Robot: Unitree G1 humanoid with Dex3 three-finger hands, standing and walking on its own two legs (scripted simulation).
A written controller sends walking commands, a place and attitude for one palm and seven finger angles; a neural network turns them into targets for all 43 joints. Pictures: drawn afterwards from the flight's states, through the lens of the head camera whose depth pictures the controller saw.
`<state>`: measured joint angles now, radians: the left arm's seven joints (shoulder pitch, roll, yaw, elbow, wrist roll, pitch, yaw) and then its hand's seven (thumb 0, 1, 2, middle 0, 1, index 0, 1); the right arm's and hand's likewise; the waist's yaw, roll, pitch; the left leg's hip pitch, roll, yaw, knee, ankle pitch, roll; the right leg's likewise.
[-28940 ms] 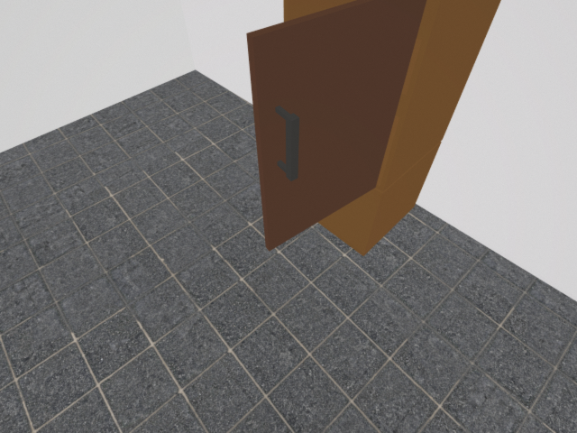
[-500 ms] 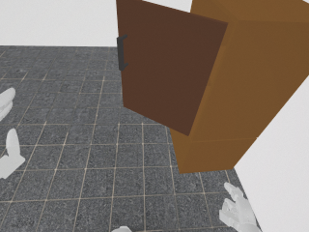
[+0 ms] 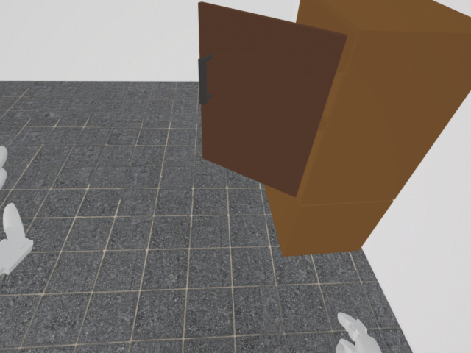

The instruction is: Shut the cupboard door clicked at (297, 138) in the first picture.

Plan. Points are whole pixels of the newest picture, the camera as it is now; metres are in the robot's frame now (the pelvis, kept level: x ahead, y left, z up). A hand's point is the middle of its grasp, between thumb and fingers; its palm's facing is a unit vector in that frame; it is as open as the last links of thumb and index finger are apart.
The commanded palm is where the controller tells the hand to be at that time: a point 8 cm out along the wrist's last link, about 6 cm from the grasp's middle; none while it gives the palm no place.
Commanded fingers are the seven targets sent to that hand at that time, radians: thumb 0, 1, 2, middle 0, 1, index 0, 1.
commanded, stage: stop stepping back and stand still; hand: left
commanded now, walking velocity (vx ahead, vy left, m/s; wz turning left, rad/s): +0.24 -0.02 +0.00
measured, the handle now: (206, 80) +0.91 +0.15 +0.04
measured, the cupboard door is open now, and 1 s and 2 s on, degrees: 55 55 55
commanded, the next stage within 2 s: none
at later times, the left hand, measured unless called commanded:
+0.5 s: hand out of the picture +0.19 +0.31 +0.17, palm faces +0.40 -0.78 -0.48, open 7.4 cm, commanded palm +0.14 +0.34 +0.18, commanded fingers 0.00 0.90 0.90 -0.20 -0.30 -0.20 -0.30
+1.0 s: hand out of the picture +0.21 +0.38 +0.16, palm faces +0.46 -0.79 -0.40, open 7.4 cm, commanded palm +0.16 +0.40 +0.18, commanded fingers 0.00 0.90 0.90 -0.20 -0.30 -0.20 -0.30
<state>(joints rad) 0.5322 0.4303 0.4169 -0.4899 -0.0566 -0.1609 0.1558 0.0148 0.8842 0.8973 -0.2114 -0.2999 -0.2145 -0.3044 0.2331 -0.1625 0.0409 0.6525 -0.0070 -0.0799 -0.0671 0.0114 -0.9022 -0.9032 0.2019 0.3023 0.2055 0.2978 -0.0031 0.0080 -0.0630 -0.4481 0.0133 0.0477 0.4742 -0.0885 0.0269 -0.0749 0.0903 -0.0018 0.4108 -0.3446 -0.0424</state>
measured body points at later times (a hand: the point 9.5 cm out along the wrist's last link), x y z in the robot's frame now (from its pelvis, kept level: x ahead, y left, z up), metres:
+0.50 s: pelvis +0.00 +0.04 +0.00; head -0.02 +0.06 +0.45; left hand +0.16 +0.34 +0.20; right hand +0.14 -0.19 -0.08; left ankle +0.12 +0.09 -0.73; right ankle -0.02 -0.06 -0.73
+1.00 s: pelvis +0.01 +0.10 +0.00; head +0.00 +0.12 +0.45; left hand +0.18 +0.42 +0.18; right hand +0.16 -0.14 -0.07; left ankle +0.12 +0.09 -0.73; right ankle -0.03 -0.03 -0.73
